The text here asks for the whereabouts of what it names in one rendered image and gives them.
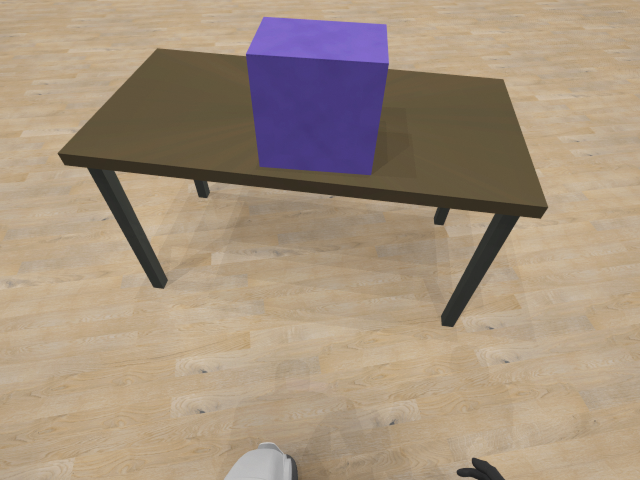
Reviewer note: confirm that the robot left thigh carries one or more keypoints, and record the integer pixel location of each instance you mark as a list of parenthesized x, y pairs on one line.
[(261, 464)]

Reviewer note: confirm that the carton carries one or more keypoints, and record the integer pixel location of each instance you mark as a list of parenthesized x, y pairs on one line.
[(317, 90)]

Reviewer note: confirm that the right robot hand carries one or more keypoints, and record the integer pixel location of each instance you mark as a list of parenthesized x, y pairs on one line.
[(483, 471)]

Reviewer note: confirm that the left robot shin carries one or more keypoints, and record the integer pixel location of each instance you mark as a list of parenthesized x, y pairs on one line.
[(269, 445)]

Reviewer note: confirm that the table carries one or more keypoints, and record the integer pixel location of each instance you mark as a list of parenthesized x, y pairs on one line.
[(446, 141)]

